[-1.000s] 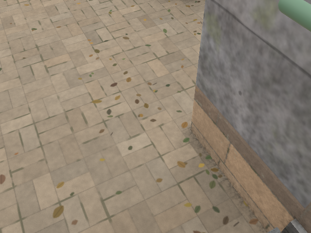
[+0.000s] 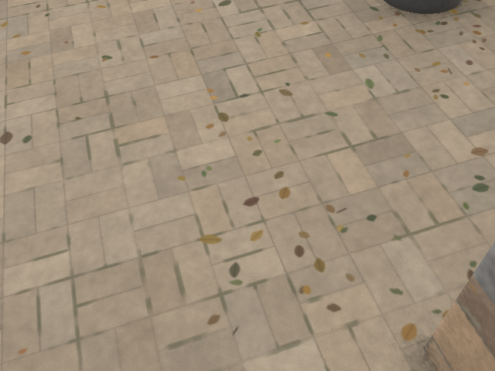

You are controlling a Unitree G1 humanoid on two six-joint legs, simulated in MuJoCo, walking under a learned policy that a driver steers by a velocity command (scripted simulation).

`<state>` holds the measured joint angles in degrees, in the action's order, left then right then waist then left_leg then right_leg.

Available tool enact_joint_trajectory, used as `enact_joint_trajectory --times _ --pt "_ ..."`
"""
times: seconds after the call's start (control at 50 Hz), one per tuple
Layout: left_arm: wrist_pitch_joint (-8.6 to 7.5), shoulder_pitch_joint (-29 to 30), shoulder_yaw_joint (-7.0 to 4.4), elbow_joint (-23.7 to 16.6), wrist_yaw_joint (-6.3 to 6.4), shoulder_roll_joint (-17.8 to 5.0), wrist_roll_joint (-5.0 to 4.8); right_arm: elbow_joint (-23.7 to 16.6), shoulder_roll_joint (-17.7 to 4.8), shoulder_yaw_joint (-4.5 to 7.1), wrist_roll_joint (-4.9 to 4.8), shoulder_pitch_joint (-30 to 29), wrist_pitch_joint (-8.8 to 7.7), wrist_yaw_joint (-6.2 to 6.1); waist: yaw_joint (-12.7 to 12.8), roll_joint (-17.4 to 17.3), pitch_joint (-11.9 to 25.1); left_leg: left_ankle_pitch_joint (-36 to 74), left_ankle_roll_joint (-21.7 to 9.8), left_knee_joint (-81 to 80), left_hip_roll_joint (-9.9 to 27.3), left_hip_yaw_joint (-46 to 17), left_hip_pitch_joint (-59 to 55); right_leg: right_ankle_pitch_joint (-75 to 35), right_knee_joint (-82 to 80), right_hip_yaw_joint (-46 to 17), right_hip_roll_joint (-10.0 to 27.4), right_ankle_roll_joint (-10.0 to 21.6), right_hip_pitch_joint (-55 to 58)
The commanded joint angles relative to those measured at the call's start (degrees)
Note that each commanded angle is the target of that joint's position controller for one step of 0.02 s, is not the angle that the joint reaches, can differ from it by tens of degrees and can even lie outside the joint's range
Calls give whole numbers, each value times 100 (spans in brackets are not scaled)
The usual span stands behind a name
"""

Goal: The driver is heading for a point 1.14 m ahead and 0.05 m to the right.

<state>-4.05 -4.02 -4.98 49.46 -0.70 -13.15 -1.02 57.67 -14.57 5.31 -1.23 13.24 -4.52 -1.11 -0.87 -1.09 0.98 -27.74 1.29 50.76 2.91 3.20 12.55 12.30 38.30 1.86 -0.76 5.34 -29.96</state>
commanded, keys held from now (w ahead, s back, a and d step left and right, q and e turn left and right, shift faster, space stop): w+e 0.34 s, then w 0.20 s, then w+q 0.46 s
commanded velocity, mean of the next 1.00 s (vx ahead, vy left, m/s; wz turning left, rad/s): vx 0.50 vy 0.00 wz -0.15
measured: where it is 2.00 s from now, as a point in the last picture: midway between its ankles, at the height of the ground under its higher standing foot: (251, 198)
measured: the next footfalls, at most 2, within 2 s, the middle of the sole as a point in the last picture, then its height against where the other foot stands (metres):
left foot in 0.44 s outside the picture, level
right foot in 0.86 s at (353, 330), level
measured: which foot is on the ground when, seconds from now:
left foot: up 0.00-0.42, down 0.44-0.86, up 0.88-1.00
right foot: down 0.00-0.46, up 0.48-0.84, down 0.86-1.00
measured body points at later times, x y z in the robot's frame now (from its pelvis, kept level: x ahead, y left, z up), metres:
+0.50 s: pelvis +0.29 -0.01 +0.01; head +0.32 -0.02 +0.45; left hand +0.39 +0.25 -0.12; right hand +0.45 -0.30 -0.07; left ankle +0.40 +0.06 -0.72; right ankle +0.10 -0.09 -0.66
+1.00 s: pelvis +0.52 -0.10 +0.02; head +0.54 -0.12 +0.47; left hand +0.72 +0.14 -0.07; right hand +0.51 -0.37 -0.12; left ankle +0.47 +0.05 -0.63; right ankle +0.53 -0.22 -0.72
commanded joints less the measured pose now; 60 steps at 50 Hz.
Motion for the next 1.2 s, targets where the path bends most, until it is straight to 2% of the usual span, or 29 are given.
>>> enact_joint_trajectory --times 0.02,0.06,0.1,0.2,0.24,0.34,0.4,0.42,0.44,0.46,0.48,0.5,0.54,0.56,0.6,0.68,0.78,0.84,0.86,0.88,0.9,0.92,0.96,1.0,1.02,1.06,1.1,1.14,1.2 --pt "-68 -2050 -249 216 -43 -1001 35 -789 -484 29 -132 -550 -455 86 709 1411 1011 183 -309 2776 -332 -792 4211 583 -2136 -3985 1727 1492 4670" --pt "-67 -1152 -199 -119 -9 -857 75 -863 -521 63 77 -1069 -484 -37 361 216 601 1012 -389 1741 30 -800 3529 -958 -2147 -2990 1448 1137 3377" --pt "-79 -1063 -113 -205 98 -623 14 -999 -450 99 175 -1148 -329 -32 152 369 615 1182 -300 1011 61 -820 2917 -2029 -2268 -2558 1213 1052 2961" --pt "25 -1634 -164 -62 418 -794 -212 -1304 -70 -13 194 -1858 -208 85 131 340 276 2612 26 -1008 -271 -536 2423 -2424 -2270 -1705 715 588 2361" --pt "59 -1713 -137 -128 396 -736 -112 -1458 -94 -19 82 -2216 -220 134 190 563 149 3142 30 -1422 -422 -560 1980 -2178 -2231 -1696 611 486 1939" --pt "6 -1928 -162 -139 352 -648 -145 -1815 -283 -24 22 -2687 -274 127 318 649 -227 2887 15 -1949 -472 -786 1725 -1214 -2014 -2328 785 566 2001" --pt "40 -1655 -198 -275 338 -741 -118 -1639 -445 43 37 -2038 -388 136 37 651 -47 2443 -253 -2413 -571 -582 895 -2228 -1343 -2473 778 510 2299" --pt "30 -1494 -191 -356 319 -738 -106 -1476 -541 107 91 -1418 -399 120 -270 663 241 2439 -442 -2525 -586 -543 100 -3078 -730 -2310 540 381 2213" --pt "3 -1227 -153 -493 277 -650 -18 -1280 -764 197 141 -391 -393 127 -741 551 842 2663 -817 -2334 -33 -1010 -1258 -2919 470 -2006 291 181 1635" --pt "-82 -2008 -67 -436 247 -238 -102 -1113 -1171 344 272 560 -302 128 -697 -773 1764 2412 -1916 -2346 1178 -3072 -3491 -996 2535 -1507 -416 -288 -336" --pt "-177 -2476 -57 -216 226 -436 -266 -925 -925 274 182 850 -260 156 -588 -1913 1693 2170 -2266 -3045 1847 -4712 -3503 2293 3514 -1526 -592 -297 -1234" --pt "-206 -2090 -139 -199 199 -790 -291 -989 -579 187 43 463 -261 134 -552 -1278 872 1639 -2064 -3146 1679 -4334 -2871 2085 4011 -1642 -256 -255 -1650" --pt "-180 -1041 -141 -483 209 -808 -54 -1147 -390 84 84 -237 -213 137 -280 -99 206 1912 -1675 -3494 1264 -3106 -1413 1232 3473 -1055 292 -214 -1402" --pt "-162 -875 -166 -555 228 -811 33 -1138 -337 31 110 -324 -215 139 -133 -74 185 2171 -1546 -3668 1071 -2865 -987 989 3003 -941 533 -218 -1096" --pt "-157 -741 -129 -671 256 -589 -8 -1110 -334 2 98 -283 -186 159 -1 -194 122 2595 -1516 -3863 834 -2586 -480 960 2276 -779 676 -287 -702" --pt "-196 -233 59 -912 223 -246 161 -1072 -743 98 57 -20 -120 138 -57 -95 81 2774 -1434 -4014 469 -1853 309 -408 476 -462 503 -445 60" --pt "-96 487 98 -1108 112 -480 22 -848 -768 128 -93 738 -19 181 -343 -373 -111 2696 -1375 -3788 455 -1875 312 -938 -588 -357 192 -538 827" --pt "-176 113 -156 -1055 169 -980 -1 -727 -560 65 -74 1091 -28 120 -19 -267 105 2346 -1082 -3169 334 -2091 159 -750 -1535 -456 274 -362 2021" --pt "-212 -598 -277 -930 244 -1260 51 -858 -421 14 -76 849 -76 132 366 -232 493 2243 -843 -2424 21 -1915 527 -1062 -1372 -810 733 -213 3024" --pt "-191 -1501 -414 -807 325 -1725 152 -1019 -79 -90 -89 980 -135 140 574 500 1235 1363 -546 -903 -497 -1311 1751 -1172 -1244 -2077 1882 402 4637" --pt "-131 -2008 -463 -554 279 -1687 121 -1138 -221 -109 -112 1090 -146 88 695 1549 1642 -440 -382 490 -501 -807 2711 -94 -1686 -3570 2833 963 5006" --pt "-156 -1846 -322 -555 274 -1188 99 -1123 -605 18 -92 986 -73 83 660 1195 1204 -299 -324 1501 -184 -1078 3176 785 -1782 -3677 2686 869 4530" --pt "-134 -1292 -192 -557 224 -851 127 -1284 -480 54 -108 705 68 66 395 753 486 413 -163 2193 -41 -859 3302 -430 -1954 -2344 2173 620 3545" --pt "-174 -900 -153 -480 220 -705 165 -1378 -274 56 -134 621 152 20 130 961 -16 883 -119 1797 155 -775 3018 -717 -2321 -1472 1787 291 2630" --pt "-198 -969 -176 -450 260 -661 73 -1443 -223 25 -19 564 222 -45 90 873 -82 969 -139 1724 179 -859 3006 -644 -2496 -1443 1838 274 2536" --pt "-222 -1043 -188 -399 286 -650 97 -1615 -202 20 2 369 352 -128 82 876 -254 1461 -127 1683 216 -882 3274 -493 -2766 -1063 1836 359 2433" --pt "-208 -1177 -255 -339 329 -676 168 -1755 -237 23 21 161 417 -85 96 743 -258 1841 -64 1422 313 -892 3452 -520 -2821 -655 1835 366 2525" --pt "-196 -1044 -242 -442 333 -816 207 -1989 -191 7 -98 -300 354 22 83 612 -405 2226 -55 786 366 -879 3348 -674 -2940 -308 1840 417 2376" --pt "-199 -1050 -276 -471 384 -1006 70 -2211 -82 -66 -78 -794 334 183 158 716 -569 2882 -162 -224 318 -524 2758 -984 -2903 355 1734 239 2172"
